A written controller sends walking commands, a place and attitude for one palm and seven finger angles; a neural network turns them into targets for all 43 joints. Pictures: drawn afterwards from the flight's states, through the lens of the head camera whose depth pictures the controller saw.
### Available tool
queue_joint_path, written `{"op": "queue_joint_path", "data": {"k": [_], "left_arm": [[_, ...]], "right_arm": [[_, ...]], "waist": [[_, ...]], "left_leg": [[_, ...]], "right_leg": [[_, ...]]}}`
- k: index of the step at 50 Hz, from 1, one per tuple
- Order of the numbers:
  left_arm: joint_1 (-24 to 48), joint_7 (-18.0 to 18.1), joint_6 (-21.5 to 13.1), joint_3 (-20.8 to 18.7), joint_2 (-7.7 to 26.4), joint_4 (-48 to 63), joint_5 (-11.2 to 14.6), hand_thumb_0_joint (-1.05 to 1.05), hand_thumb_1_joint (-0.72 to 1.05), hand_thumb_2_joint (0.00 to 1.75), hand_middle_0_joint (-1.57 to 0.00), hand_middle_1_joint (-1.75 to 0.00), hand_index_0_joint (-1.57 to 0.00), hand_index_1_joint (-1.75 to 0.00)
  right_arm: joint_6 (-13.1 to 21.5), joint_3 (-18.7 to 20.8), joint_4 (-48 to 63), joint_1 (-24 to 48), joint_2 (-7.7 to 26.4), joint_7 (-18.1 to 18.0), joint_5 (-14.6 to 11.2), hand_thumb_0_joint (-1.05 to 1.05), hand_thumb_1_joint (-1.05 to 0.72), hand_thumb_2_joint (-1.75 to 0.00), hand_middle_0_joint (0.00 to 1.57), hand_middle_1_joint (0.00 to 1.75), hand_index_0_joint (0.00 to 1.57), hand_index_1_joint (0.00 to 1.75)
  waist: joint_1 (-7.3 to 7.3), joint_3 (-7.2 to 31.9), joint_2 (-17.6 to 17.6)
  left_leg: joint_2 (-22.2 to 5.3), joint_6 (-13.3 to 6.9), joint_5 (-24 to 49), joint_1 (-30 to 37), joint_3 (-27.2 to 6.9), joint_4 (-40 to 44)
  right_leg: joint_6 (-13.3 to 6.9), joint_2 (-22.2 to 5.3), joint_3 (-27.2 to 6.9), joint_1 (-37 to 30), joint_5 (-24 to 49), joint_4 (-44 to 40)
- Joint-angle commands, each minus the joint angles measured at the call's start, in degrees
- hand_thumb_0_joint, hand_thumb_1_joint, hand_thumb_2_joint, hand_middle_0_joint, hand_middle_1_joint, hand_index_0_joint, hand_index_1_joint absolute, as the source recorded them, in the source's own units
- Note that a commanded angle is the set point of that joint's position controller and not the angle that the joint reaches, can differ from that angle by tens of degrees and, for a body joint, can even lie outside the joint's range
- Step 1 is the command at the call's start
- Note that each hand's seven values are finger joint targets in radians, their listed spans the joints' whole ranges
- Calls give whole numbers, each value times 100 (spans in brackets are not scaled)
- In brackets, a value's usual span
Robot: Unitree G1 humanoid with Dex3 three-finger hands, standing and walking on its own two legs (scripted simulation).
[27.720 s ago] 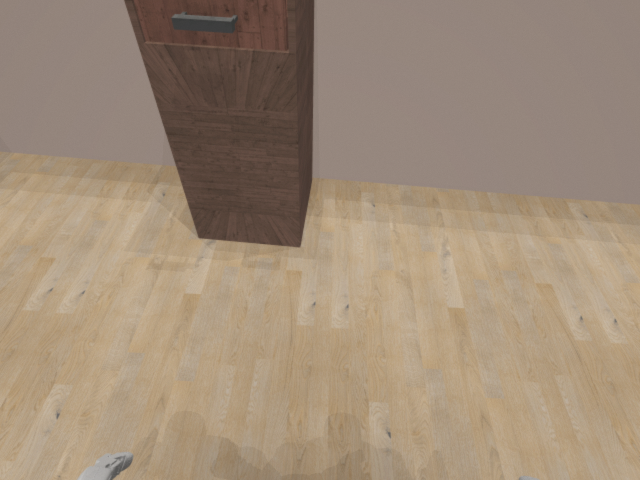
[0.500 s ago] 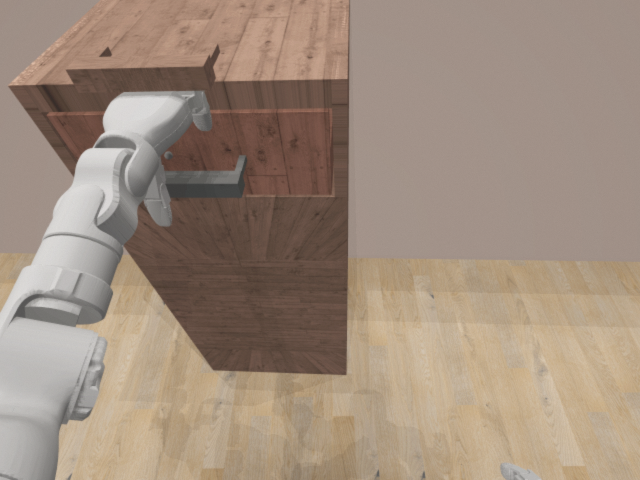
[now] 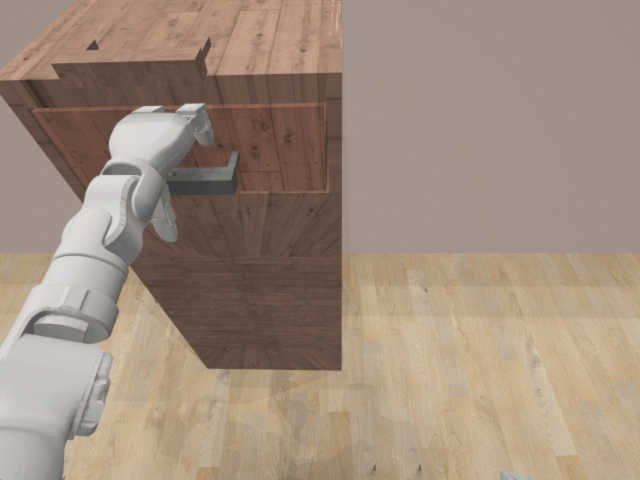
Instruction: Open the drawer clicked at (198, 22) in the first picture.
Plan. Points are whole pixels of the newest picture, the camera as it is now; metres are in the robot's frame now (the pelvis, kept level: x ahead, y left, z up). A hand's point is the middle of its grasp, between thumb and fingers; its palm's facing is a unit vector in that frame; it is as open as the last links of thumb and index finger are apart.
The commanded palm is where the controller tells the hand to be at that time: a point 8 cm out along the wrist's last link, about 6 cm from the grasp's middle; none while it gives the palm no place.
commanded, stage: lower the fingers behind the handle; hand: left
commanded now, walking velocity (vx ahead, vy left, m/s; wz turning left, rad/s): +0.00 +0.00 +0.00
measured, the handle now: (186, 169) +0.50 +0.21 +0.12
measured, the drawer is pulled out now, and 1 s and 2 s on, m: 0.00 0.00 0.00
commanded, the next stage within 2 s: close the thumb around the handle in 0.96 s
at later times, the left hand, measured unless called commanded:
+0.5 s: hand (166, 200) +0.45 +0.23 +0.10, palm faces -0.06 -0.02 -1.00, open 13.8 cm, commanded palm +0.43 +0.24 +0.16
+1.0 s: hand (168, 199) +0.46 +0.23 +0.10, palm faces -0.02 -0.01 -1.00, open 13.6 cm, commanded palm +0.43 +0.23 +0.16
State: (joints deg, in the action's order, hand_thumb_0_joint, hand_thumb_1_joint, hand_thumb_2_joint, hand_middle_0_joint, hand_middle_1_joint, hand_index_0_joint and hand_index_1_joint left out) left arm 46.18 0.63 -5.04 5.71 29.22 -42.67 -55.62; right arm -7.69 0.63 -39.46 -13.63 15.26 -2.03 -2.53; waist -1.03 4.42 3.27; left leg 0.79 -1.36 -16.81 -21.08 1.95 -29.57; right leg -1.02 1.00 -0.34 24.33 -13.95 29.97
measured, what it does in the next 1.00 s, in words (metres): stands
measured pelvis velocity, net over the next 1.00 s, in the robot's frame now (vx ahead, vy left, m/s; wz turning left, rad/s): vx -0.01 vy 0.01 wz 0.00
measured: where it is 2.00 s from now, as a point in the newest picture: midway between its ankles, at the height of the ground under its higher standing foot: outside the picture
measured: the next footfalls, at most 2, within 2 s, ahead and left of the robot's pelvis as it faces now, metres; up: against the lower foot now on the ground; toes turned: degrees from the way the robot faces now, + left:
none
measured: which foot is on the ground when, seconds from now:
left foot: down 0.00-1.00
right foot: down 0.00-1.00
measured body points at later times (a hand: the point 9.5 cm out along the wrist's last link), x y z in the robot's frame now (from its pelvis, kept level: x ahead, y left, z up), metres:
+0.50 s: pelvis -0.01 +0.00 -0.01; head +0.05 -0.01 +0.44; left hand +0.45 +0.23 +0.15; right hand +0.06 -0.27 -0.13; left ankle -0.03 +0.10 -0.73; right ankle +0.01 -0.11 -0.73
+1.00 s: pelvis -0.01 +0.01 -0.01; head +0.04 +0.00 +0.44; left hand +0.45 +0.22 +0.15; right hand +0.08 -0.25 -0.14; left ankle -0.03 +0.10 -0.73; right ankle +0.01 -0.11 -0.73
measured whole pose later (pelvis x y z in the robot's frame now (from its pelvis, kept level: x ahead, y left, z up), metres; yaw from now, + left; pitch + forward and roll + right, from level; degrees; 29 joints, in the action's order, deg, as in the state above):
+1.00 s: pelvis -0.01 +0.01 -0.01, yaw +0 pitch +10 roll +0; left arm 45.9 5.2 -3.7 5.2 28.6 -48.8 -58.7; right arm -6.8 1.1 -38.1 -15.5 14.4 -2.2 -1.8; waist -2.5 5.0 2.7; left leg 1.1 -2.3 -18.7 -26.8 2.3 -35.0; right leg -0.2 0.6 -0.6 29.5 -15.1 34.1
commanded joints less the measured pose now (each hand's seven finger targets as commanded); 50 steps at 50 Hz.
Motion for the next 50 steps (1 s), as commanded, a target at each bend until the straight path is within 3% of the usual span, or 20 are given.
{"op": "queue_joint_path", "data": {"k": [1, 4, 7, 10, 14, 15, 18, 22, 25, 27, 29, 31, 34, 37, 39, 40, 43, 45, 47, 50], "left_arm": [[2370, 242, 380, -774, 1832, 502, -120, 0, -50, 30, -30, -120, -30, -120], [2336, 227, 431, -777, 1877, 405, -200, 0, -50, 30, -30, -120, -30, -120], [2173, 195, 489, -739, 1889, 111, -239, 0, -50, 30, -30, -120, -30, -120], [2502, 132, 372, -621, 1874, 78, -234, 0, -50, 30, -30, -120, -30, -120], [2804, 76, -108, -605, 1813, 639, -164, 0, -50, 30, -30, -120, -30, -120], [2726, 120, -132, -737, 1996, 438, -227, 0, -50, 30, -30, -120, -30, -120], [2531, 178, -145, -538, 1646, 324, -140, 0, -50, 30, -30, -120, -30, -120], [2576, 350, -202, -662, 1742, 373, -160, 0, -50, 30, -30, -120, -30, -120], [2682, 546, -310, -892, 1953, 651, -211, 0, -50, 30, -30, -120, -30, -120], [2545, 654, -325, -920, 1885, 707, -221, 0, -50, 30, -30, -120, -30, -120], [2560, 751, -285, -899, 1811, 732, -244, 0, -50, 30, -30, -120, -30, -120], [2594, 821, -181, -785, 1671, 775, -225, 0, -50, 30, -30, -120, -30, -120], [2662, 870, -13, -892, 1854, 541, -259, 0, -50, 30, -30, -120, -30, -120], [2805, 874, 106, -688, 1658, 509, -298, 0, -50, 30, -30, -120, -30, -120], [2853, 852, 139, -660, 1597, 451, -304, 0, -50, 30, -30, -120, -30, -120], [2759, 857, 160, -813, 1776, 435, -318, 0, -50, 30, -30, -120, -30, -120], [2801, 807, 181, -537, 1403, 564, -319, 0, -50, 30, -30, -120, -30, -120], [2666, 769, 179, -665, 1562, 507, -295, 0, -50, 30, -30, -120, -30, -120], [2745, 723, 175, -464, 1329, 547, -288, 0, -50, 30, -30, -120, -30, -120], [2669, 687, 116, -630, 1514, 626, -268, 0, -50, 30, -30, -120, -30, -120]], "right_arm": [[122, 248, 621, 90, 786, -56, -35, 0, -90, -90, 20, 30, 20, 30], [113, 234, 665, 88, 799, -78, -26, 0, -90, -90, 20, 30, 20, 30], [120, 193, 699, 84, 790, -121, -25, 0, -90, -90, 20, 30, 20, 30], [167, 198, 732, 22, 822, -169, -48, 0, -90, -90, 20, 30, 20, 30], [268, 299, 785, -180, 784, -222, 8, 0, -90, -90, 20, 30, 20, 30], [254, 297, 701, -224, 787, -219, 14, 0, -90, -90, 20, 30, 20, 30], [261, 297, 692, -290, 792, -179, 16, 0, -90, -90, 20, 30, 20, 30], [254, 328, 669, -376, 811, -153, 32, 0, -90, -90, 20, 30, 20, 30], [269, 385, 653, -441, 804, -128, 62, 0, -90, -90, 20, 30, 20, 30], [266, 398, 669, -475, 778, -109, 78, 0, -90, -90, 20, 30, 20, 30], [257, 429, 612, -521, 796, -77, 100, 0, -90, -90, 20, 30, 20, 30], [251, 441, 590, -507, 788, -44, 83, 0, -90, -90, 20, 30, 20, 30], [227, 413, 546, -475, 836, -64, 68, 0, -90, -90, 20, 30, 20, 30], [228, 401, 537, -460, 800, -64, 49, 0, -90, -90, 20, 30, 20, 30], [230, 399, 537, -454, 812, -64, 64, 0, -90, -90, 20, 30, 20, 30], [219, 391, 545, -451, 803, -66, 57, 0, -90, -90, 20, 30, 20, 30], [226, 395, 598, -419, 769, -47, 70, 0, -90, -90, 20, 30, 20, 30], [207, 371, 633, -390, 785, -62, 68, 0, -90, -90, 20, 30, 20, 30], [209, 371, 652, -365, 762, -72, 63, 0, -90, -90, 20, 30, 20, 30], [219, 376, 678, -350, 775, -80, 67, 0, -90, -90, 20, 30, 20, 30]], "waist": [[37, 1741, -485], [43, 1803, -551], [34, 1584, -649], [-128, 1469, -661], [-221, 2026, -354], [-197, 1992, -203], [-214, 1779, -255], [-207, 1891, -264], [-150, 2254, -107], [-117, 2371, -75], [-137, 2439, -38], [-161, 2384, 22], [-210, 2227, -211], [-255, 2093, -104], [-248, 2092, -101], [-177, 2165, -82], [-210, 2164, -45], [-170, 2208, -177], [-223, 2114, -241], [-168, 2178, -157]], "left_leg": [[-30, -64, 1784, 322, 65, 224], [-22, -69, 1640, 230, 87, 214], [-18, -79, 1323, 20, 112, 226], [-29, -99, 966, -75, 85, 205], [13, -153, 1202, 248, 55, -12], [10, -127, 1182, 205, 48, -32], [4, -99, 1151, 90, 38, -81], [12, -98, 1237, 20, 18, -161], [17, -108, 1468, 124, -7, -243], [26, -101, 1646, 160, -27, -288], [-2, -77, 1922, 263, -48, -318], [-7, -76, 1881, 324, -42, -314], [-13, -84, 1662, 179, -53, -256], [-16, -79, 1641, 251, -63, -216], [-38, -68, 1745, 319, -86, -203], [-35, -63, 1760, 324, -95, -202], [-41, -52, 1869, 469, -102, -212], [-33, -70, 1866, 394, -100, -218], [-29, -75, 1765, 402, -97, -203], [-28, -80, 1825, 460, -86, -216]], "right_leg": [[-69, -45, 1, -1181, 1558, -206], [-62, -63, -32, -1253, 1426, -217], [-33, -85, -62, -1180, 1220, -237], [-8, -107, -101, -986, 879, -280], [-30, -94, -154, -1002, 1139, -180], [-37, -77, -145, -892, 1102, -130], [-44, -52, -83, -640, 1037, -87], [-53, -26, -72, -591, 1111, -5], [-81, 5, -84, -684, 1277, 91], [-99, 37, -47, -693, 1396, 172], [-119, 61, 5, -650, 1520, 211], [-109, 75, 17, -542, 1468, 193], [-100, 74, 25, -573, 1296, 141], [-102, 82, 66, -421, 1238, 129], [-121, 84, 79, -401, 1217, 121], [-122, 92, 81, -448, 1226, 154], [-128, 96, 115, -377, 1254, 151], [-114, 80, 76, -511, 1316, 152], [-105, 77, 96, -441, 1248, 140], [-111, 68, 61, -501, 1297, 129]]}}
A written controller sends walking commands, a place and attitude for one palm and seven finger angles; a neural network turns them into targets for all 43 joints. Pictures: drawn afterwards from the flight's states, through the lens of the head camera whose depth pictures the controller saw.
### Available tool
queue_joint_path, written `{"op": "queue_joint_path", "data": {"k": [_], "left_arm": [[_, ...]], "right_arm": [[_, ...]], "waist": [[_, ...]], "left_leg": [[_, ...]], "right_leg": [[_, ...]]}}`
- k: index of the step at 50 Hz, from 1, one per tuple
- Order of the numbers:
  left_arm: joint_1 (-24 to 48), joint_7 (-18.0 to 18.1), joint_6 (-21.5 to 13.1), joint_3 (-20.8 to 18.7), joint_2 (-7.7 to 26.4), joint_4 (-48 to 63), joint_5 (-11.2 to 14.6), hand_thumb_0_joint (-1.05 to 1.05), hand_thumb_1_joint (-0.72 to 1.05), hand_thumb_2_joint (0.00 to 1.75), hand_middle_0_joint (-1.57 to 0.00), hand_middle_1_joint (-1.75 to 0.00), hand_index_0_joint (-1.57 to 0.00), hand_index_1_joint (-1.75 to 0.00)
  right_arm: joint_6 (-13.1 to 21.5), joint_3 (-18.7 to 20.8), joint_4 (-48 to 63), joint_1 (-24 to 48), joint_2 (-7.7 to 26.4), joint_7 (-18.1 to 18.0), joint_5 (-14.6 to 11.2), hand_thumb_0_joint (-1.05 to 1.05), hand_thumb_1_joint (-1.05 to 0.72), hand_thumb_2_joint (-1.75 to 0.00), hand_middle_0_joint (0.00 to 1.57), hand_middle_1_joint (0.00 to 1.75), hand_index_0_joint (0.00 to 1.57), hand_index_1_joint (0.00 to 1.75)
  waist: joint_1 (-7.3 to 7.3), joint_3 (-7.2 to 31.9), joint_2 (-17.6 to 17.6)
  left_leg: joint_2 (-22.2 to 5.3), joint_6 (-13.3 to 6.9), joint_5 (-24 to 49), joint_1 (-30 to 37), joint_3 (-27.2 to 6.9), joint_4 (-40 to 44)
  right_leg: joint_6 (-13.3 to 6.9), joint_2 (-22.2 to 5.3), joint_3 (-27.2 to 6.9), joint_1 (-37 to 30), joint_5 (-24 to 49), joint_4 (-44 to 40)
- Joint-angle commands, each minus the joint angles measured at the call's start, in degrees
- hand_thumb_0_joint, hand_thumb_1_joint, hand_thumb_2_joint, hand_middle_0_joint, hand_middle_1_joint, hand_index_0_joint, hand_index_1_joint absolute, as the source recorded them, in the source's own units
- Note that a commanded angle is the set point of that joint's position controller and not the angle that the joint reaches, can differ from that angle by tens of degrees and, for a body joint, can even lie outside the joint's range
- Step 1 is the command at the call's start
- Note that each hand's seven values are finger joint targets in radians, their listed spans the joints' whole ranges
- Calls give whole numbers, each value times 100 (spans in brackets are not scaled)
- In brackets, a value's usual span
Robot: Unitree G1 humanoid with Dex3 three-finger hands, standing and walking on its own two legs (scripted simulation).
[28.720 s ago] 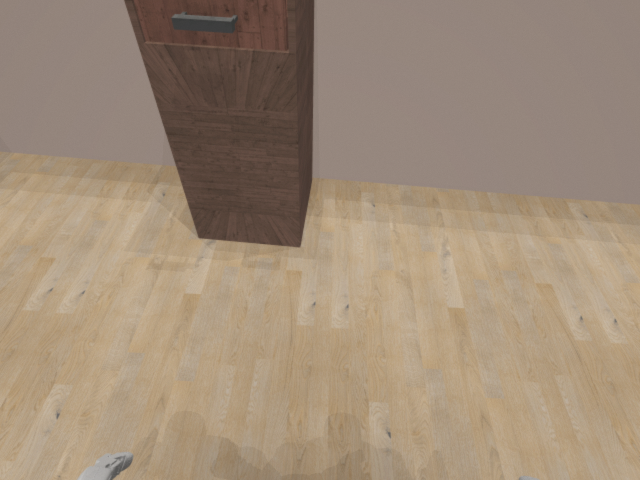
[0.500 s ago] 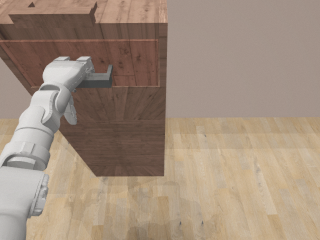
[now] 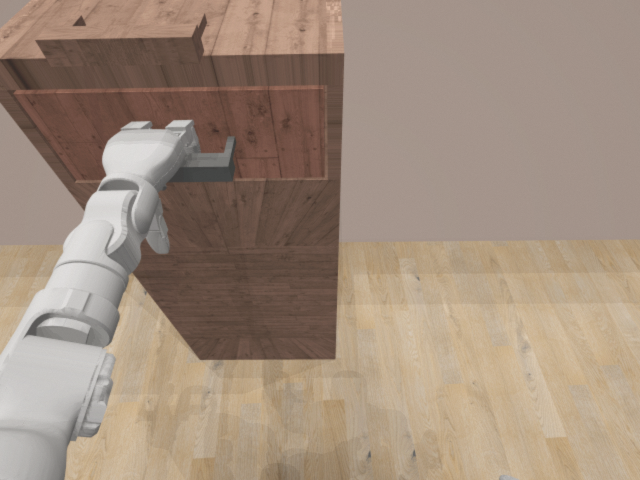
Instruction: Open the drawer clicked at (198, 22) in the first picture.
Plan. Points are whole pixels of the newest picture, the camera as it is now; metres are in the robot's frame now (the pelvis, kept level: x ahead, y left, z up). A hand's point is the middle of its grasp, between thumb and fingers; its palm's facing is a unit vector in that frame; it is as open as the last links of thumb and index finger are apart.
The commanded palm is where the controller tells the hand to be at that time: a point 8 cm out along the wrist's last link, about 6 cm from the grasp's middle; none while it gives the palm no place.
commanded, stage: close the thumb around the handle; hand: left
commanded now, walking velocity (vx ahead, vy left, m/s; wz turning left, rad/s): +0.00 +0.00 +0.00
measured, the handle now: (179, 156) +0.50 +0.20 +0.12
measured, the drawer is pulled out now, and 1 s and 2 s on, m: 0.00 0.00 0.07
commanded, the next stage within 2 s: pull the drawer open in 0.76 s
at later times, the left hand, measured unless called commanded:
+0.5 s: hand (162, 186) +0.46 +0.22 +0.11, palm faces -0.02 +0.00 -1.00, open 8.6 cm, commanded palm +0.44 +0.22 +0.17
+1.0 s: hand (166, 192) +0.46 +0.21 +0.10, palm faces -0.02 +0.00 -1.00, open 5.8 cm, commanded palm +0.42 +0.22 +0.17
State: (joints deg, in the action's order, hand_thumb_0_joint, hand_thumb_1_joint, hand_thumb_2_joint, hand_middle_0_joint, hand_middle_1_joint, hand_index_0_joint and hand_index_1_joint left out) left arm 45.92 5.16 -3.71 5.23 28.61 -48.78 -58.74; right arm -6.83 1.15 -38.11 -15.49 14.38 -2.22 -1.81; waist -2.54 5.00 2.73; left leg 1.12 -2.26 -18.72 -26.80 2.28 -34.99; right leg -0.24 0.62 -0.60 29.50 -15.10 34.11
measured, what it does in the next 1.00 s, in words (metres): stands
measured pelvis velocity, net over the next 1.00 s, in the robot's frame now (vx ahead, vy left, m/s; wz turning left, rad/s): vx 0.01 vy -0.01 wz -0.01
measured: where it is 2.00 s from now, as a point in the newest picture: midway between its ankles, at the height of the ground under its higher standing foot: outside the picture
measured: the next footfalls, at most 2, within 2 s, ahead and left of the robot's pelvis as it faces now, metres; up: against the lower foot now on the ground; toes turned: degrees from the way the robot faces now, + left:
none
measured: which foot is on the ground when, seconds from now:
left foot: down 0.00-1.00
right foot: down 0.00-1.00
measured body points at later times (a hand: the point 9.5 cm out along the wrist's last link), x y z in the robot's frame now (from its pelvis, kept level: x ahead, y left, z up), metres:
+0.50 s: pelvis +0.01 -0.01 +0.00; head +0.06 -0.02 +0.45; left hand +0.46 +0.22 +0.16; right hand +0.09 -0.27 -0.13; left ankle -0.02 +0.09 -0.73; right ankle +0.01 -0.12 -0.73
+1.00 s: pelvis +0.01 -0.01 +0.00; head +0.06 -0.03 +0.45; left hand +0.45 +0.21 +0.15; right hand +0.10 -0.27 -0.13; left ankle -0.02 +0.09 -0.73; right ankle +0.01 -0.12 -0.73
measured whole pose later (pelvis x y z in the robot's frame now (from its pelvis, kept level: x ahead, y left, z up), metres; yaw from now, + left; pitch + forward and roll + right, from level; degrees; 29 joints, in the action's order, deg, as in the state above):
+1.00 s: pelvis +0.01 -0.01 +0.00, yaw +0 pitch +10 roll +0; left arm 39.7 4.4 -4.0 4.0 29.2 -42.0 -58.2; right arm -7.1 2.1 -38.1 -14.8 14.9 -1.9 -1.7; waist -1.9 4.8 3.3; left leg 0.4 -1.6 -19.0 -24.7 2.3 -33.5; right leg -0.9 1.4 -0.7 27.8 -15.5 33.0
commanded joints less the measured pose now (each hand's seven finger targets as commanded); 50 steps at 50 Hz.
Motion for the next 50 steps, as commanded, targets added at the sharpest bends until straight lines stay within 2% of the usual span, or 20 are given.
{"op": "queue_joint_path", "data": {"k": [1, 4, 5, 7, 8, 13, 18, 20, 26, 28, 30, 32, 34, 39, 40, 42, 44, 45, 46, 50], "left_arm": [[2624, 230, -8, -625, 1615, 1141, 37, 0, -50, 30, -30, -120, -30, -120], [2527, 201, -56, -719, 1718, 1155, 31, 0, -44, 32, -30, -121, -30, -121], [2574, 209, -78, -736, 1784, 1221, 28, 0, -39, 35, -31, -121, -31, -121], [2549, 206, -65, -524, 1516, 1198, 25, 0, -28, 40, -32, -122, -32, -122], [2626, 214, -79, -585, 1606, 1251, 24, 0, -22, 42, -32, -123, -32, -123], [2473, 231, -99, -694, 1644, 1573, 62, 0, 6, 54, -34, -126, -34, -126], [2533, 201, -15, -568, 1567, 1321, 78, 0, 34, 66, -36, -129, -36, -129], [2536, 198, -45, -638, 1672, 1445, 46, 0, 45, 71, -37, -130, -37, -130], [2519, 186, -56, -520, 1458, 1601, 66, 0, 79, 85, -39, -134, -39, -134], [2485, 159, -40, -365, 1228, 1686, 112, 0, 90, 90, -40, -135, -40, -135], [2261, 141, -31, -597, 1483, 1600, 139, 0, 90, 90, -40, -135, -40, -135], [2417, 133, -13, -516, 1425, 1541, 121, 0, 90, 90, -40, -135, -40, -135], [2546, 182, -139, -757, 1707, 1810, 151, 0, 90, 90, -40, -135, -40, -135], [2566, 260, -142, -574, 1473, 1801, 81, 0, 90, 90, -40, -135, -40, -135], [2528, 283, -126, -700, 1632, 1745, 68, 0, 90, 90, -40, -135, -40, -135], [2635, 290, -116, -491, 1392, 1810, 61, 0, 90, 90, -40, -135, -40, -135], [2460, 280, -124, -601, 1484, 1899, 91, 0, 90, 90, -40, -135, -40, -135], [2254, 287, -127, -770, 1636, 2004, 105, 0, 90, 90, -40, -135, -40, -135], [2076, 263, -108, -624, 1444, 2059, 130, 0, 90, 90, -40, -135, -40, -135], [1477, 207, -71, -777, 1531, 2334, 246, 0, 90, 90, -40, -135, -40, -135]], "right_arm": [[129, 314, 546, -164, 862, -73, 1, 0, -90, -90, 20, 30, 20, 30], [126, 310, 573, -150, 877, -88, 6, 0, -90, -90, 20, 30, 20, 30], [131, 295, 572, -147, 863, -89, -6, 0, -90, -90, 20, 30, 20, 30], [140, 308, 565, -131, 835, -80, -6, 0, -90, -90, 20, 30, 20, 30], [142, 315, 533, -163, 859, -76, -11, 0, -90, -90, 20, 30, 20, 30], [135, 360, 557, -171, 841, -41, 15, 0, -90, -90, 20, 30, 20, 30], [113, 324, 523, -124, 881, -51, -23, 0, -90, -90, 20, 30, 20, 30], [115, 337, 546, -127, 859, -59, -20, 0, -90, -90, 20, 30, 20, 30], [117, 368, 526, -164, 846, -42, 4, 0, -90, -90, 20, 30, 20, 30], [112, 372, 532, -138, 828, -25, 4, 0, -90, -90, 20, 30, 20, 30], [94, 358, 542, -108, 841, -25, -7, 0, -90, -90, 20, 30, 20, 30], [76, 318, 526, -85, 839, -41, -12, 0, -90, -90, 20, 30, 20, 30], [94, 341, 551, -52, 860, -60, -3, 0, -90, -90, 20, 30, 20, 30], [142, 357, 529, -73, 806, -40, 18, 0, -90, -90, 20, 30, 20, 30], [135, 357, 496, -71, 810, -43, 8, 0, -90, -90, 20, 30, 20, 30], [150, 354, 506, -60, 786, -29, 16, 0, -90, -90, 20, 30, 20, 30], [145, 373, 520, -55, 815, -25, 22, 0, -90, -90, 20, 30, 20, 30], [141, 384, 545, -39, 806, -18, 19, 0, -90, -90, 20, 30, 20, 30], [136, 377, 595, 13, 785, -12, 12, 0, -90, -90, 20, 30, 20, 30], [112, 355, 695, 163, 800, 18, -18, 0, -90, -90, 20, 30, 20, 30]], "waist": [[-4, 2052, -222], [19, 2066, -290], [45, 2091, -135], [-13, 1975, -104], [-23, 1964, -100], [65, 2346, 51], [-28, 1901, -181], [36, 2151, -19], [-3, 2338, -64], [-20, 2285, -113], [56, 2254, -188], [5, 2048, -266], [35, 2171, -212], [30, 2309, 58], [27, 2296, 4], [1, 2324, 54], [43, 2477, 1], [150, 2639, 17], [145, 2587, -20], [283, 2490, -46]], "left_leg": [[-53, 4, 1955, 950, -113, 332], [-44, -4, 1944, 844, -89, 339], [-41, 0, 1953, 843, -84, 343], [-41, 3, 1880, 874, -69, 330], [-48, 10, 1875, 883, -82, 328], [-51, 24, 2424, 1120, -72, 239], [-44, 8, 1904, 850, -93, 340], [-26, 2, 2087, 938, -76, 310], [-30, 2, 2382, 1132, -90, 226], [-43, 3, 2440, 1195, -84, 236], [-32, 0, 2453, 1098, -80, 245], [-28, -2, 2319, 974, -78, 292], [-22, -17, 2328, 1023, -84, 292], [-21, 16, 2525, 1205, -80, 239], [-20, 11, 2487, 1187, -79, 239], [-13, 18, 2458, 1203, -82, 244], [-22, 18, 2673, 1275, -77, 227], [-21, 18, 2720, 1285, -59, 232], [-8, 6, 2761, 1281, -53, 236], [-31, 10, 2997, 1212, -48, 312]], "right_leg": [[-185, 100, 91, -1060, 1412, -282], [-183, 82, 62, -1196, 1467, -298], [-186, 79, 52, -1186, 1487, -277], [-176, 82, 60, -1053, 1421, -300], [-185, 94, 66, -1022, 1413, -298], [-198, 115, 60, -1210, 1799, -224], [-176, 105, 78, -1061, 1455, -308], [-193, 101, 36, -1209, 1610, -277], [-188, 125, 57, -1206, 1843, -234], [-179, 119, 74, -1182, 1873, -263], [-178, 111, 54, -1317, 1932, -263], [-172, 101, 78, -1265, 1907, -268], [-182, 95, 37, -1380, 1894, -292], [-199, 109, 50, -1284, 1921, -252], [-187, 112, 43, -1280, 1936, -251], [-187, 108, 53, -1244, 1913, -238], [-192, 109, 37, -1388, 2062, -258], [-182, 106, 30, -1520, 2135, -221], [-179, 106, 34, -1546, 2204, -229], [-181, 92, 27, -1758, 2393, -241]]}}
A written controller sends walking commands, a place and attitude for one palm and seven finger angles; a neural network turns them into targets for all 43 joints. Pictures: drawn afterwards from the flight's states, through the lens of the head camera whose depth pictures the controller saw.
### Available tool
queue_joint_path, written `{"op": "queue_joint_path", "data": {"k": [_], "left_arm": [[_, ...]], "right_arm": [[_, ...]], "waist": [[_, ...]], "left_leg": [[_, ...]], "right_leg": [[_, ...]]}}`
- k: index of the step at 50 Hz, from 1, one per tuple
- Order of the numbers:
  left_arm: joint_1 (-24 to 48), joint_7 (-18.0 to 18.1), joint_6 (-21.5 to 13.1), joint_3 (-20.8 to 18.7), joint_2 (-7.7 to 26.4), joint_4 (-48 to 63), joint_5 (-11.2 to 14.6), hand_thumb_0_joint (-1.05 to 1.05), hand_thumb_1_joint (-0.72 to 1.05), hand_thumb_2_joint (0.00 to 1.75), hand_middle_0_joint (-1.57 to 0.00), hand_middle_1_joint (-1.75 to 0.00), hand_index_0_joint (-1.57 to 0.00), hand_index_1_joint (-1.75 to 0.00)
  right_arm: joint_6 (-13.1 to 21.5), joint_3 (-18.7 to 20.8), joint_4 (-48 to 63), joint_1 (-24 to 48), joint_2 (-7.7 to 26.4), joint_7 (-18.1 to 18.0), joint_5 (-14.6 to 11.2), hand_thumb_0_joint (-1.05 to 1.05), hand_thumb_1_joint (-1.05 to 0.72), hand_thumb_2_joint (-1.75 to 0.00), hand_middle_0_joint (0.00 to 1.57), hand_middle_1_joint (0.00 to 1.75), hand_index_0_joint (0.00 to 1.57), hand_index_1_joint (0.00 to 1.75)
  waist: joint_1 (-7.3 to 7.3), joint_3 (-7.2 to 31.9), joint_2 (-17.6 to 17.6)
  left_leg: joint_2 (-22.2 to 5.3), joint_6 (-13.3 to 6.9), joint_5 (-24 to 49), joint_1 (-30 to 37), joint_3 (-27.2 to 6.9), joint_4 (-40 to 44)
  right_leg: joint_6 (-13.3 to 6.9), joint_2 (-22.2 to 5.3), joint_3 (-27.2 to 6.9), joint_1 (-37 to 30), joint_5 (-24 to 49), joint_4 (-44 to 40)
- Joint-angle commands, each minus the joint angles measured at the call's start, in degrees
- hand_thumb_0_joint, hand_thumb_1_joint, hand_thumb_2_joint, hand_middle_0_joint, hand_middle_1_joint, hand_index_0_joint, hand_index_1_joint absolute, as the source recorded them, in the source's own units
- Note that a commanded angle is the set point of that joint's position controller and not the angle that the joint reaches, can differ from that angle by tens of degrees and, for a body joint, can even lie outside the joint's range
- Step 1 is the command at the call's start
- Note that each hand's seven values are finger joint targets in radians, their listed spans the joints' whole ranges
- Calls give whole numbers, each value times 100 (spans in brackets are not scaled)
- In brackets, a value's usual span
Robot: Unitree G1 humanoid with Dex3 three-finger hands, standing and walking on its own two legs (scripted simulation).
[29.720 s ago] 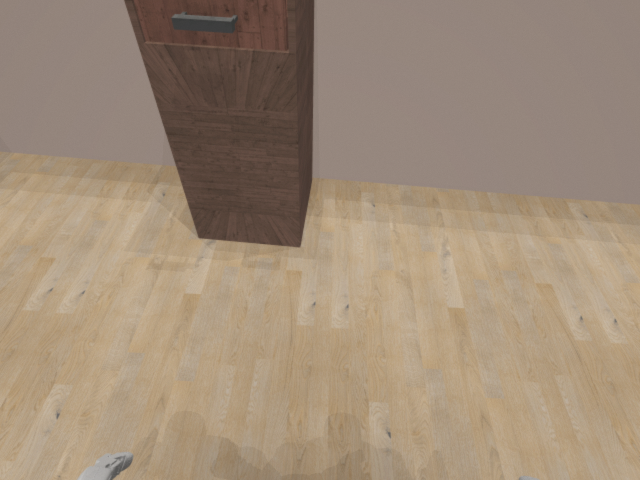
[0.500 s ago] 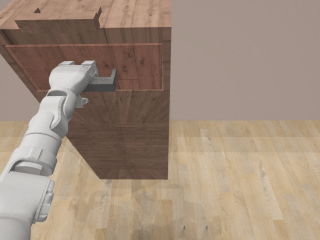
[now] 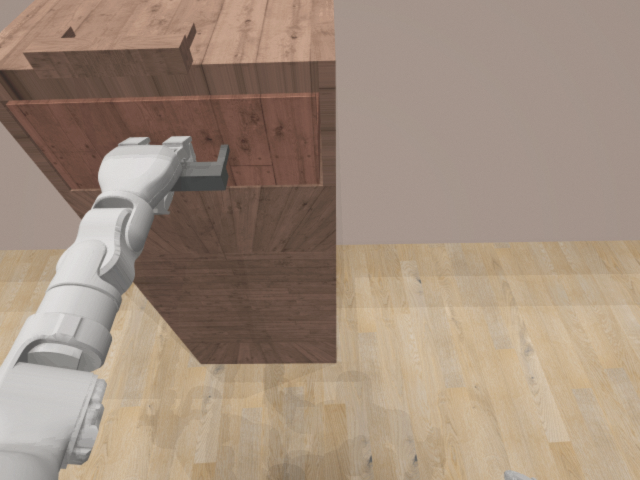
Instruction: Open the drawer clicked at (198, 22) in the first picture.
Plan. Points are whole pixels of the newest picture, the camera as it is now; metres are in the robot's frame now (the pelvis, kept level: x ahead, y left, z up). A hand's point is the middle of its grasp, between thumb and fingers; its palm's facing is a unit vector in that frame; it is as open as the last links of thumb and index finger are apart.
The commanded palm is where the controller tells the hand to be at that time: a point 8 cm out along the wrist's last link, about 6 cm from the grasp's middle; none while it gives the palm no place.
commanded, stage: pull the drawer open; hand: left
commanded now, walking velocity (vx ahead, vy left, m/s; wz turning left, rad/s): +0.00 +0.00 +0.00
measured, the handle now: (173, 164) +0.49 +0.21 +0.12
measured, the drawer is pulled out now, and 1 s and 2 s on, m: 0.00 0.07 0.29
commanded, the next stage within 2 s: none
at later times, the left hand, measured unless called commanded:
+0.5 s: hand (148, 234) +0.39 +0.22 +0.10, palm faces +0.01 -0.04 -1.00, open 5.8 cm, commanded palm +0.37 +0.23 +0.17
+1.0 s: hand (145, 242) +0.38 +0.22 +0.10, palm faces -0.01 -0.04 -1.00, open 5.8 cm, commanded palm +0.33 +0.22 +0.17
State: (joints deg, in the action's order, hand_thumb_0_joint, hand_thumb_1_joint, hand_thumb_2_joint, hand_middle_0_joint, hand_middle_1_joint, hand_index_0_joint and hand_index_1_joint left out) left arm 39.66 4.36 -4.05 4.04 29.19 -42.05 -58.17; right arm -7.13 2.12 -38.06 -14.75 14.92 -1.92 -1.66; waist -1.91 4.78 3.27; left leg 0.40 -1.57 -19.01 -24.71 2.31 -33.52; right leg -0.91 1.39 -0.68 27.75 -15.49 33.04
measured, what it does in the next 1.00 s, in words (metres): stands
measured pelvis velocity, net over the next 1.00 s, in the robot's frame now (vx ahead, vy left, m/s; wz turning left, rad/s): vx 0.01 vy -0.01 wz -0.01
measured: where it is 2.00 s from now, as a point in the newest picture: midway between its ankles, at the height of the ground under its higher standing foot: outside the picture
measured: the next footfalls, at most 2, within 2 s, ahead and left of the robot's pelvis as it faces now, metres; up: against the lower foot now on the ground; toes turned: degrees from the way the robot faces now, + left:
none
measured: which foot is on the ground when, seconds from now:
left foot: down 0.00-1.00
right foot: down 0.00-1.00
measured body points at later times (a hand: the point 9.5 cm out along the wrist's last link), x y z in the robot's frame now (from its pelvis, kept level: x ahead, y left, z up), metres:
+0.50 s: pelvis +0.02 +0.01 +0.01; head +0.05 -0.03 +0.45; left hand +0.38 +0.22 +0.15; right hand +0.19 -0.23 -0.11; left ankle -0.03 +0.10 -0.73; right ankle +0.00 -0.11 -0.73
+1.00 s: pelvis +0.01 -0.01 +0.01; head +0.03 -0.04 +0.45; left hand +0.37 +0.22 +0.15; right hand +0.15 -0.26 -0.12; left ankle -0.03 +0.10 -0.73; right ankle +0.00 -0.11 -0.73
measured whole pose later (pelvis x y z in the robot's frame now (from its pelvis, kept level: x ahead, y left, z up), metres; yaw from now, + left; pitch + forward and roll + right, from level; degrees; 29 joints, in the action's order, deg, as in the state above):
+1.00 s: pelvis +0.01 -0.01 +0.01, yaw +0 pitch +6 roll +0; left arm 18.7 0.8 -0.6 3.0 28.7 -17.7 -54.2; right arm -6.8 1.2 -36.8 -11.4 15.3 -1.8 -1.8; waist 0.7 3.4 4.2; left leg 0.3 -1.0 -17.8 -17.1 2.6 -29.0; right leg -1.4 1.6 -1.1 21.0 -15.0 30.1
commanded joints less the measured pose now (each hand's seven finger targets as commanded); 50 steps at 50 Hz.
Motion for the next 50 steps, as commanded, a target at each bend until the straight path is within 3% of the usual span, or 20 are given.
{"op": "queue_joint_path", "data": {"k": [1, 4, 7, 9, 12, 14, 16, 22, 24, 25, 27, 30, 34, 38, 39, 41, 42, 44, 47, 50], "left_arm": [[1909, 266, -12, -630, 1378, 1801, 228, 0, 90, 90, -40, -135, -40, -135], [1406, 229, 61, -781, 1491, 2250, 288, 0, 90, 90, -40, -135, -40, -135], [1016, 183, 191, -563, 1167, 2656, 357, 0, 90, 90, -40, -135, -40, -135], [683, 166, 285, -782, 1399, 2826, 373, 0, 90, 90, -40, -135, -40, -135], [464, 117, 404, -619, 1175, 3155, 391, 0, 90, 90, -40, -135, -40, -135], [240, 97, 483, -714, 1270, 3378, 399, 0, 90, 90, -40, -135, -40, -135], [91, 69, 571, -468, 956, 3535, 412, 0, 90, 90, -40, -135, -40, -135], [-589, 11, 663, -528, 918, 4424, 505, 0, 90, 90, -40, -135, -40, -135], [943, 37, 703, -303, 1008, 3624, 395, 0, 90, 90, -40, -135, -40, -135], [996, 38, 705, -232, 873, 3592, 392, 0, 90, 90, -40, -135, -40, -135], [675, 24, 722, -387, 1038, 3389, 300, 0, 90, 90, -40, -135, -40, -135], [1054, -44, 671, -186, 919, 3453, 299, 0, 90, 90, -40, -135, -40, -135], [1109, -124, 528, -467, 1269, 3170, 372, 0, 90, 90, -40, -135, -40, -135], [1179, -168, 344, -320, 1052, 2945, 415, 0, 90, 90, -40, -135, -40, -135], [919, -171, 290, -558, 1289, 2973, 416, 0, 90, 90, -40, -135, -40, -135], [484, -175, 218, -633, 1269, 3079, 437, 0, 90, 90, -40, -135, -40, -135], [387, -195, 201, -414, 1014, 3167, 454, 0, 90, 90, -40, -135, -40, -135], [7, -162, 133, -583, 1144, 3459, 488, 0, 90, 90, -40, -135, -40, -135], [-715, -114, 148, -557, 939, 3964, 553, 0, 90, 90, -40, -135, -40, -135], [-1391, -57, 237, -752, 1004, 4238, 613, 0, 90, 90, -40, -135, -40, -135]], "right_arm": [[142, 277, 716, 120, 739, 0, -41, 0, -90, -90, 20, 30, 20, 30], [135, 291, 803, 252, 776, 38, -54, 0, -90, -90, 20, 30, 20, 30], [159, 300, 845, 339, 730, 83, -70, 0, -90, -90, 20, 30, 20, 30], [146, 283, 852, 417, 783, 92, -68, 0, -90, -90, 20, 30, 20, 30], [175, 256, 855, 544, 739, 107, -88, 0, -90, -90, 20, 30, 20, 30], [175, 248, 885, 616, 750, 115, -83, 0, -90, -90, 20, 30, 20, 30], [191, 220, 884, 704, 690, 132, -89, 0, -90, -90, 20, 30, 20, 30], [266, 167, 992, 985, 622, 160, -37, 0, -90, -90, 20, 30, 20, 30], [225, 122, 665, 847, 721, 48, -58, 0, -90, -90, 20, 30, 20, 30], [273, 117, 688, 865, 664, 46, -67, 0, -90, -90, 20, 30, 20, 30], [261, 93, 680, 912, 650, -8, -50, 0, -90, -90, 20, 30, 20, 30], [250, 75, 686, 945, 601, -36, -37, 0, -90, -90, 20, 30, 20, 30], [221, 60, 655, 929, 649, -92, -19, 0, -90, -90, 20, 30, 20, 30], [246, 35, 696, 947, 593, -125, -34, 0, -90, -90, 20, 30, 20, 30], [245, 57, 720, 932, 627, -119, -29, 0, -90, -90, 20, 30, 20, 30], [250, 48, 818, 989, 580, -106, -33, 0, -90, -90, 20, 30, 20, 30], [251, 38, 858, 1035, 575, -88, -33, 0, -90, -90, 20, 30, 20, 30], [257, 80, 938, 1053, 611, -45, -27, 0, -90, -90, 20, 30, 20, 30], [299, 94, 1075, 1144, 580, 16, -29, 0, -90, -90, 20, 30, 20, 30], [326, 109, 1121, 1208, 598, 64, -40, 0, -90, -90, 20, 30, 20, 30]], "waist": [[240, 2491, -75], [363, 2566, -60], [365, 2469, -47], [428, 2447, -40], [412, 2268, -82], [452, 2313, -18], [432, 2134, -20], [562, 2285, -40], [97, 1629, -304], [165, 1587, -197], [304, 1771, -224], [296, 2090, -80], [293, 2066, -280], [276, 1816, -308], [365, 1883, -340], [483, 1907, -193], [461, 1828, -196], [551, 1944, -125], [649, 1976, -45], [683, 1848, -251]], "left_leg": [[20, -58, 3174, 1085, -46, 159], [-14, -29, 3511, 1213, -47, 203], [-61, -25, 3795, 1399, -65, 210], [-61, 14, 3930, 1404, -69, 255], [-89, 24, 3991, 1471, -89, 297], [-93, 59, 4193, 1571, -99, 305], [-115, 89, 4278, 1646, -126, 312], [-112, 124, 4681, 1891, -160, 327], [-89, 121, 3792, 1660, -157, 349], [-77, 108, 3578, 1619, -174, 401], [-6, 89, 3485, 1622, -111, 416], [24, 105, 3466, 1720, -110, 389], [60, 65, 3135, 1560, -82, 411], [82, 16, 2802, 1382, -78, 442], [77, 18, 2772, 1339, -64, 458], [98, 4, 2754, 1262, -49, 489], [97, 4, 2714, 1239, -46, 499], [77, 21, 2721, 1247, -40, 529], [43, 10, 2913, 1284, -38, 542], [21, 9, 2873, 1203, -25, 565]], "right_leg": [[-111, 30, 49, -1564, 2485, -140], [-117, 35, 40, -1728, 2582, -180], [-94, 36, 47, -1641, 2651, -207], [-104, 37, 45, -1777, 2722, -234], [-84, 32, 70, -1698, 2697, -248], [-93, 32, 66, -1792, 2749, -270], [-82, 33, 107, -1653, 2691, -272], [-66, 5, 105, -1890, 2933, -294], [-56, 23, 143, -1394, 2484, -412], [-64, 33, 156, -1333, 2297, -450], [-98, 21, 133, -1563, 2359, -432], [-113, -19, 108, -1693, 2438, -400], [-108, -46, 76, -1865, 2477, -435], [-92, -60, 89, -1741, 2328, -437], [-103, -67, 50, -1888, 2301, -458], [-119, -65, 48, -2004, 2345, -417], [-104, -71, 57, -1932, 2297, -421], [-122, -66, 29, -2048, 2198, -425], [-112, -64, 28, -2068, 2284, -390], [-91, -59, 25, -2113, 2278, -385]]}}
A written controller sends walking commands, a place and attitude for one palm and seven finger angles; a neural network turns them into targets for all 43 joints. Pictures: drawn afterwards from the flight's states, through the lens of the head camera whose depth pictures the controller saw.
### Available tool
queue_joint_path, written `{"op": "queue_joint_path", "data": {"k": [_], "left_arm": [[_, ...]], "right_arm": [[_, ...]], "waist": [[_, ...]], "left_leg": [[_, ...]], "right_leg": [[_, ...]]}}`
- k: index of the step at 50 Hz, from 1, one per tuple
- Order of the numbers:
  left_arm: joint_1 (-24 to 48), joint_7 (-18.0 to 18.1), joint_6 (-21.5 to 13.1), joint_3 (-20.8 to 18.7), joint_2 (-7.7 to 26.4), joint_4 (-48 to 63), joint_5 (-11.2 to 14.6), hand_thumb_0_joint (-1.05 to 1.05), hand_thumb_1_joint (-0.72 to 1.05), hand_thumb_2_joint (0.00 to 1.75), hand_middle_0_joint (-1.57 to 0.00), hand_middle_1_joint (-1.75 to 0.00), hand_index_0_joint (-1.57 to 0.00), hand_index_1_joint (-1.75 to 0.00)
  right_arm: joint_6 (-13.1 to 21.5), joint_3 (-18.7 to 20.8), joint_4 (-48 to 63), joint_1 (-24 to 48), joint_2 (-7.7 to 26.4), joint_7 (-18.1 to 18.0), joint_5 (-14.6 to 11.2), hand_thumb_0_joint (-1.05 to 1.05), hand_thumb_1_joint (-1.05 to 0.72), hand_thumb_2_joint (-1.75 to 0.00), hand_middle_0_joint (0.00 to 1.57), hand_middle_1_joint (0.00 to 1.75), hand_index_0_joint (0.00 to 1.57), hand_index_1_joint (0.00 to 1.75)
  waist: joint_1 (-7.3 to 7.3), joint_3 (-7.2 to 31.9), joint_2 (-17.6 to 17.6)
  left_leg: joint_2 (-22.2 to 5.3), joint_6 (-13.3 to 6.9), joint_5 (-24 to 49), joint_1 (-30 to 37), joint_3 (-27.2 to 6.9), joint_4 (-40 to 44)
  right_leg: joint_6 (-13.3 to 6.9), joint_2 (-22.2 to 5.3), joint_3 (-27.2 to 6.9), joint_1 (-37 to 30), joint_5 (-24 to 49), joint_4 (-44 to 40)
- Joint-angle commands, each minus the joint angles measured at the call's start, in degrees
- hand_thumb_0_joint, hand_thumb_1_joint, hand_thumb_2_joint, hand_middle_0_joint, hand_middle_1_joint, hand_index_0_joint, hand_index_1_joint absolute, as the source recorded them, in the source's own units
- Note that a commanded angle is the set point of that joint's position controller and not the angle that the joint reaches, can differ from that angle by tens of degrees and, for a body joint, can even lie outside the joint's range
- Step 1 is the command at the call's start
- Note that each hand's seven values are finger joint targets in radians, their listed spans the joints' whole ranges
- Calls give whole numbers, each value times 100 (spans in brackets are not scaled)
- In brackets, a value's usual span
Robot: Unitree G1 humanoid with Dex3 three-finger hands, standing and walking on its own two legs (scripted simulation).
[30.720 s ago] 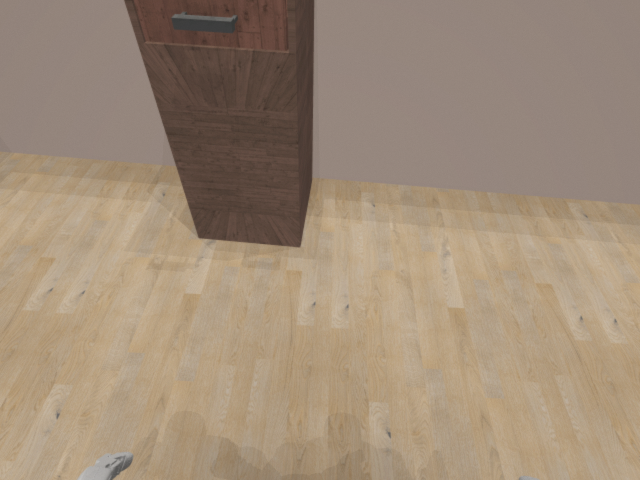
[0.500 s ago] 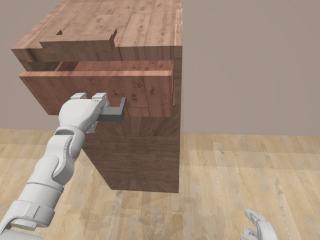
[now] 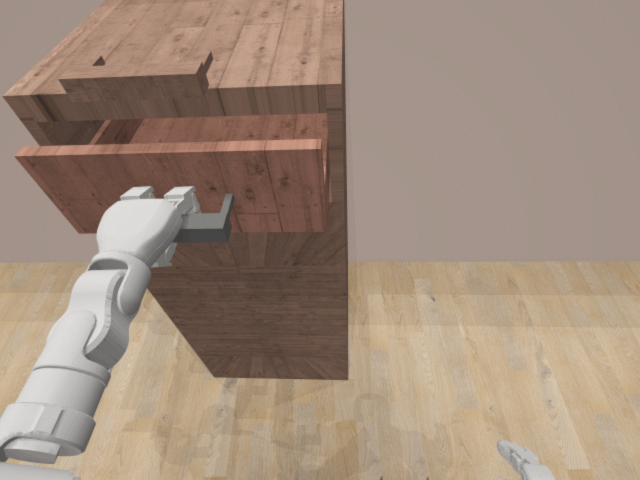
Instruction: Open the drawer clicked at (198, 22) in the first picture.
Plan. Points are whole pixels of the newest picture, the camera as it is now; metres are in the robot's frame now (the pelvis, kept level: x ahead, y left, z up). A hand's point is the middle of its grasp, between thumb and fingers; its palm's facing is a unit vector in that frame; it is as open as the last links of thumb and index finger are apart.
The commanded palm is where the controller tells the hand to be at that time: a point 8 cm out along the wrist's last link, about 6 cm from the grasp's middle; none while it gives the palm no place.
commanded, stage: pull the drawer open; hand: left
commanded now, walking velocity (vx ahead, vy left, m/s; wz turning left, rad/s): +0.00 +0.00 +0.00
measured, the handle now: (176, 214) +0.42 +0.22 +0.11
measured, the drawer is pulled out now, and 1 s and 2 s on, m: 0.07 0.29 0.30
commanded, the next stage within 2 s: open the thumb to release the handle in 1.24 s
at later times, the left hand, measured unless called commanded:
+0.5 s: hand (130, 339) +0.25 +0.23 +0.09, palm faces +0.03 -0.11 -0.99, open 6.0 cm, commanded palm +0.20 +0.24 +0.16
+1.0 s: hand (91, 438) +0.15 +0.22 +0.09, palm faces +0.01 -0.10 -1.00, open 5.9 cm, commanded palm +0.09 +0.24 +0.16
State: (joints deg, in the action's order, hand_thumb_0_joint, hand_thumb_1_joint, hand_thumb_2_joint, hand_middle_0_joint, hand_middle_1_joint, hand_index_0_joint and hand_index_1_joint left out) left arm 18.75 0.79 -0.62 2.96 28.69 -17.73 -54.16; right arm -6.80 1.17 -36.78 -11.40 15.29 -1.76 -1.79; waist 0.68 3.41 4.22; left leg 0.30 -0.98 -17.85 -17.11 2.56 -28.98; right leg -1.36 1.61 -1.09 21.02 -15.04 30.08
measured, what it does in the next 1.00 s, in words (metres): stands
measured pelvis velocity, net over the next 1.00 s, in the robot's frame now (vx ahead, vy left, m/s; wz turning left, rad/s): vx -0.01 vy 0.00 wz -0.03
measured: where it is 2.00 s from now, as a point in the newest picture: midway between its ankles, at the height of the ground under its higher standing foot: outside the picture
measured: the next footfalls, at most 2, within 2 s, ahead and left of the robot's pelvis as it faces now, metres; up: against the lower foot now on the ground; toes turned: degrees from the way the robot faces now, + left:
none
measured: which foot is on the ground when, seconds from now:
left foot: down 0.00-1.00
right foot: down 0.00-1.00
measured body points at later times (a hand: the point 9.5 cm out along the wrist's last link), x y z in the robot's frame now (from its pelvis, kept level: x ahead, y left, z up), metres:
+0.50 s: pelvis +0.01 +0.01 +0.00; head +0.02 -0.03 +0.45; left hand +0.24 +0.23 +0.15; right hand +0.25 -0.19 -0.08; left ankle -0.04 +0.11 -0.73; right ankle +0.00 -0.11 -0.73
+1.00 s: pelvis -0.01 +0.00 +0.00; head -0.01 -0.04 +0.45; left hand +0.14 +0.23 +0.15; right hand +0.20 -0.22 -0.09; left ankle -0.04 +0.11 -0.73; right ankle +0.00 -0.11 -0.74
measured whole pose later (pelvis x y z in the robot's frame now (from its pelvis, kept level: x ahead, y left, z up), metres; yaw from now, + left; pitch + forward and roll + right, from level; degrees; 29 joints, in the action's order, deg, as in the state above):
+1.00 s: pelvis -0.01 +0.00 +0.00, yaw -2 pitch +1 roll +0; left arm -40.5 9.4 0.1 -3.5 31.1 30.1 -48.9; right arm -5.8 -2.3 -32.0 -7.7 15.8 0.3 -0.5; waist 4.4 3.3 5.5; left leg -1.4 -0.3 -19.7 -12.6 3.5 -31.4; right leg -1.7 3.3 -2.0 16.3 -15.4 30.7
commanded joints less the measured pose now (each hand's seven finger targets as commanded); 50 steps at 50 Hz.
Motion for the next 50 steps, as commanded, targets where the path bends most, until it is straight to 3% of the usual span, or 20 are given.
{"op": "queue_joint_path", "data": {"k": [1, 2, 4, 5, 10, 18, 19, 20, 22, 27, 29, 31, 34, 35, 37, 39, 43, 47, 49, 50], "left_arm": [[527, 329, -91, -744, 1119, 2026, 240, 0, 90, 90, -40, -135, -40, -135], [302, 355, -58, -697, 1027, 2280, 251, 0, 90, 90, -40, -135, -40, -135], [-212, 414, 17, -1068, 1346, 2557, 288, 0, 90, 90, -40, -135, -40, -135], [-410, 417, 86, -842, 1058, 2669, 297, 0, 90, 90, -40, -135, -40, -135], [-1056, 515, 302, -793, 910, 3502, 282, 0, 90, 90, -40, -135, -40, -135], [-2307, 506, 516, -1059, 1013, 4322, 277, 0, 90, 90, -40, -135, -40, -135], [-2428, 509, 507, -1270, 1227, 4405, 301, 0, 90, 90, -40, -135, -40, -135], [-2479, 495, 506, -1061, 1002, 4530, 274, 0, 90, 90, -40, -135, -40, -135], [-3007, 519, 462, -1128, 968, 4784, 311, 0, 90, 90, -40, -135, -40, -135], [-3470, 631, 457, -1224, 966, 5224, 308, 0, 90, 90, -40, -135, -40, -135], [-3815, 706, 452, -1479, 1171, 5430, 344, 0, 90, 90, -40, -135, -40, -135], [-3978, 749, 439, -1304, 932, 5511, 336, 0, 90, 90, -40, -135, -40, -135], [-4417, 853, 450, -1599, 1150, 5669, 381, 0, 90, 90, -40, -135, -40, -135], [-4434, 876, 442, -1488, 1024, 5724, 322, 0, 90, 90, -40, -135, -40, -135], [-4853, 950, 366, -1733, 1181, 5697, 399, 0, 90, 90, -40, -135, -40, -135], [-5121, 1015, 368, -1802, 1172, 5869, 453, 0, 90, 90, -40, -135, -40, -135], [-5627, 1167, 289, -1952, 1193, 5895, 486, 0, 90, 90, -40, -135, -40, -135], [-6116, 1304, 248, -2047, 1202, 6091, 572, 0, 90, 90, -40, -135, -40, -135], [-6489, 1395, 240, -2315, 1365, 6177, 633, 0, 90, 90, -40, -135, -40, -135], [-6534, 1430, 238, -2158, 1229, 6280, 583, 0, 90, 90, -40, -135, -40, -135]], "right_arm": [[302, 215, 1007, 900, 580, 58, -28, 0, -90, -90, 20, 30, 20, 30], [335, 212, 1047, 932, 561, 71, -16, 0, -90, -90, 20, 30, 20, 30], [341, 232, 1035, 984, 615, 92, -9, 0, -90, -90, 20, 30, 20, 30], [367, 191, 1080, 1056, 553, 115, -12, 0, -90, -90, 20, 30, 20, 30], [408, 162, 1085, 1205, 513, 193, -11, 0, -90, -90, 20, 30, 20, 30], [358, 35, 1088, 1377, 422, 252, 60, 0, -90, -90, 20, 30, 20, 30], [347, 23, 1057, 1389, 452, 258, 58, 0, -90, -90, 20, 30, 20, 30], [351, -30, 1097, 1428, 388, 284, 84, 0, -90, -90, 20, 30, 20, 30], [328, -41, 1123, 1473, 374, 298, 90, 0, -90, -90, 20, 30, 20, 30], [309, -102, 1173, 1528, 367, 304, 139, 0, -90, -90, 20, 30, 20, 30], [313, -124, 1235, 1592, 417, 294, 108, 0, -90, -90, 20, 30, 20, 30], [321, -127, 1239, 1550, 361, 298, 131, 0, -90, -90, 20, 30, 20, 30], [337, -154, 1309, 1618, 445, 274, 117, 0, -90, -90, 20, 30, 20, 30], [340, -180, 1343, 1525, 388, 285, 162, 0, -90, -90, 20, 30, 20, 30], [346, -153, 1346, 1507, 449, 243, 145, 0, -90, -90, 20, 30, 20, 30], [373, -149, 1415, 1611, 499, 224, 105, 0, -90, -90, 20, 30, 20, 30], [385, -134, 1459, 1469, 503, 204, 125, 0, -90, -90, 20, 30, 20, 30], [407, -110, 1525, 1465, 553, 192, 116, 0, -90, -90, 20, 30, 20, 30], [417, -103, 1578, 1554, 607, 179, 81, 0, -90, -90, 20, 30, 20, 30], [417, -120, 1609, 1465, 569, 200, 105, 0, -90, -90, 20, 30, 20, 30]], "waist": [[440, 1969, -302], [475, 2080, -265], [538, 2095, -306], [520, 1963, -265], [503, 1731, -118], [565, 1533, -257], [577, 1532, -151], [574, 1445, -122], [613, 1320, -96], [608, 1143, -40], [654, 1226, 91], [617, 1085, 52], [658, 1053, 125], [644, 1040, 3], [689, 979, -102], [713, 991, 163], [727, 804, -96], [752, 685, -68], [813, 731, 89], [792, 700, 167]], "left_leg": [[36, -42, 2764, 442, -56, 130], [27, -54, 2946, 535, -49, 106], [17, -21, 3168, 567, -54, 90], [24, -33, 3119, 529, -43, 97], [-49, 15, 3421, 739, -90, 112], [-9, 25, 3571, 854, -73, 123], [-23, 52, 3597, 898, -83, 117], [-24, 50, 3607, 881, -85, 129], [-37, 64, 3685, 913, -84, 136], [-48, 86, 3314, 876, -90, 156], [-66, 116, 3196, 875, -112, 135], [-73, 115, 3192, 835, -103, 135], [-87, 131, 2895, 780, -142, 100], [-85, 102, 2740, 699, -110, 96], [-69, 110, 2627, 601, -118, 119], [-80, 114, 2411, 666, -108, 81], [-74, 99, 2094, 447, -91, 68], [-86, 88, 1780, 340, -91, 31], [-119, 107, 1671, 382, -103, -8], [-117, 96, 1671, 332, -73, -20]], "right_leg": [[-53, -67, 62, -1468, 2268, -84], [-42, -83, 59, -1502, 2374, -57], [-46, -88, 31, -1645, 2565, -43], [-22, -100, 56, -1570, 2551, -30], [-9, -61, 116, -1360, 2411, -74], [7, -51, 101, -1571, 2784, -138], [-12, -38, 57, -1598, 2783, -165], [2, -60, 109, -1545, 2739, -152], [9, -29, 117, -1517, 2741, -181], [11, -18, 84, -1448, 2519, -263], [-11, 6, -24, -1523, 2499, -285], [3, -9, 36, -1429, 2444, -281], [-6, 17, -80, -1401, 2326, -299], [27, -40, 21, -1355, 2159, -265], [26, -28, -76, -1409, 2241, -288], [11, -18, -209, -1370, 2143, -337], [45, -60, -214, -1278, 1966, -305], [46, -72, -279, -1185, 1699, -315], [30, -61, -418, -1195, 1624, -348], [47, -105, -325, -1135, 1516, -294]]}}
